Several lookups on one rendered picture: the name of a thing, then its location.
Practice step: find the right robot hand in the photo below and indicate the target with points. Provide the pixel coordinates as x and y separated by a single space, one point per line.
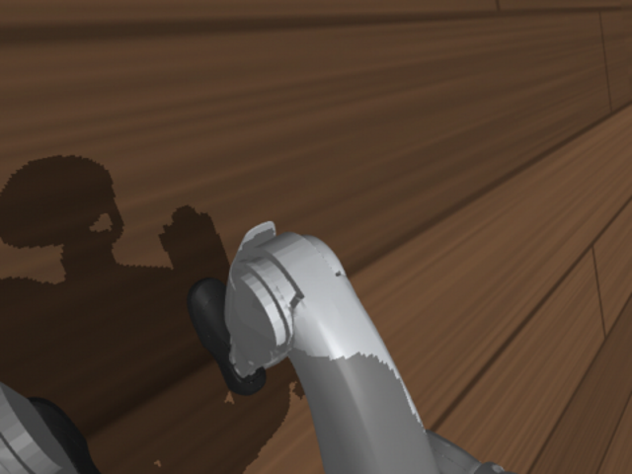
450 458

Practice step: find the left robot foot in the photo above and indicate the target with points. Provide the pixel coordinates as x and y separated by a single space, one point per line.
66 433

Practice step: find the right robot foot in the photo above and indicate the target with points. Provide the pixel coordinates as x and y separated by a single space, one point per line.
206 303

